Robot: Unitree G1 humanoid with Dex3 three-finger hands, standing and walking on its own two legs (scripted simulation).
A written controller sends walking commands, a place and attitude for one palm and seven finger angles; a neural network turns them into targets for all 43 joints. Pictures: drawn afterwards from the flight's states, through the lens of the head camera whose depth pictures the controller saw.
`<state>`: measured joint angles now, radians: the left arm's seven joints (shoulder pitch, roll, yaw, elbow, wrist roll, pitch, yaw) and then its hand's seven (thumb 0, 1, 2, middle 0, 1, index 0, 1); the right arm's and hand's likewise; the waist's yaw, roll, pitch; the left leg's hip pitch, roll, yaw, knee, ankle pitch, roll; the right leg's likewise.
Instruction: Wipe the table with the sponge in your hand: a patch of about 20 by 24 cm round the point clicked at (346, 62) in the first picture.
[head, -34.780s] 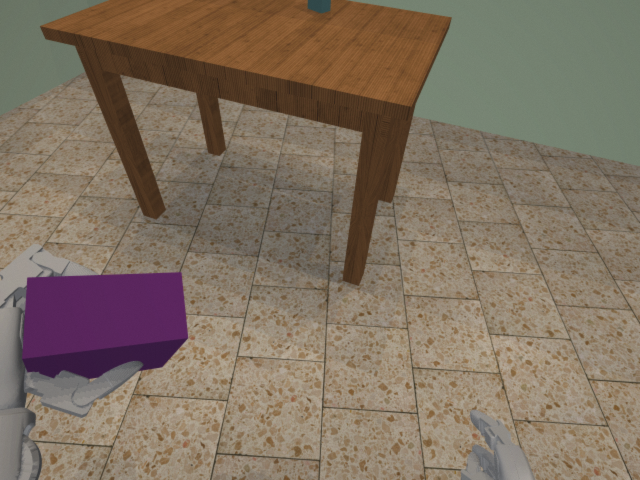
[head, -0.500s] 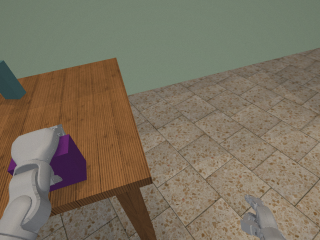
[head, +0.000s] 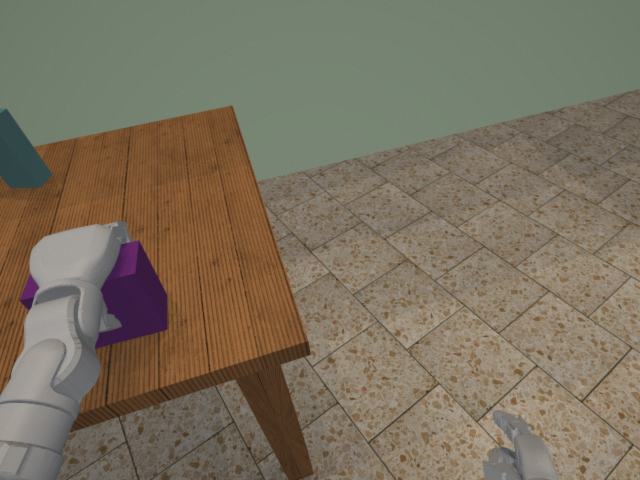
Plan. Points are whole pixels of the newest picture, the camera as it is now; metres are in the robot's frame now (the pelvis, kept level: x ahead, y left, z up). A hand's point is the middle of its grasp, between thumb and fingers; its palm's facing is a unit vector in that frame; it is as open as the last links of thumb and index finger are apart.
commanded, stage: wipe forward along the middle lane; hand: left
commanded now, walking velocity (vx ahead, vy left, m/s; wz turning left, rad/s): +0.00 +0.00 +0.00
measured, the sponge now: (110, 307) +0.28 +0.34 +0.07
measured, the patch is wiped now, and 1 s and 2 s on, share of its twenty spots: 0.95 0.95 0.95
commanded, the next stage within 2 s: slide back across to the first lane in 1.22 s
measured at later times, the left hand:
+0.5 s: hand (96, 251) +0.34 +0.37 +0.11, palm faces -0.04 +0.02 -1.00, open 10.5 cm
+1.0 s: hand (101, 221) +0.40 +0.39 +0.11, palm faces -0.07 +0.05 -1.00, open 10.5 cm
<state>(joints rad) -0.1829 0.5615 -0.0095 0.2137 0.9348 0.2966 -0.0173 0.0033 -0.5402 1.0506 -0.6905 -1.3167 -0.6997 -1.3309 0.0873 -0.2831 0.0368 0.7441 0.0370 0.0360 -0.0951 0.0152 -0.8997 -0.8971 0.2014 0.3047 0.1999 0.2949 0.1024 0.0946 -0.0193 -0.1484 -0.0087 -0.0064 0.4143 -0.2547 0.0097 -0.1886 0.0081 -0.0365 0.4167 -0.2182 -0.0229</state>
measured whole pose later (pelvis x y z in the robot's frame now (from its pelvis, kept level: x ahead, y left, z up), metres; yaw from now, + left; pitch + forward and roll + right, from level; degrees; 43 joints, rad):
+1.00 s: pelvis +0.00 +0.03 +0.00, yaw +0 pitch +8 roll -1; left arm -0.69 0.68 0.01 0.87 1.02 0.07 0.04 0.02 -0.55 1.05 -0.70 -1.31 -0.70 -1.33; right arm 0.23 -0.29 0.01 0.76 0.06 0.05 -0.08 0.01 -0.90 -0.90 0.20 0.30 0.20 0.29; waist 0.03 0.05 -0.06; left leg -0.34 -0.03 0.01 0.49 -0.28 0.05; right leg -0.36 -0.01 -0.02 0.44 -0.21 0.01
